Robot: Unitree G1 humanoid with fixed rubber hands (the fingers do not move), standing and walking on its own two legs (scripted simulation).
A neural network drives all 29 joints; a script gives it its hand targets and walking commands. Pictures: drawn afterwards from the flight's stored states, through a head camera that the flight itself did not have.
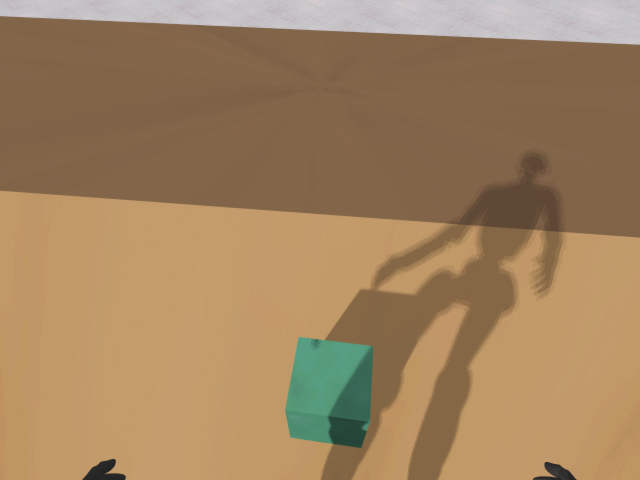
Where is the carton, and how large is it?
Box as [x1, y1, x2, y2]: [285, 337, 372, 447]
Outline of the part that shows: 298,337 285,408 290,437 360,447 369,422 372,346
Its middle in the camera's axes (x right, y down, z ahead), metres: +0.03 +0.44 +1.12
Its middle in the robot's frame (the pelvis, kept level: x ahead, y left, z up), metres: +0.46 -0.02 -0.66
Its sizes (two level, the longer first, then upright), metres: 0.210 0.200 0.250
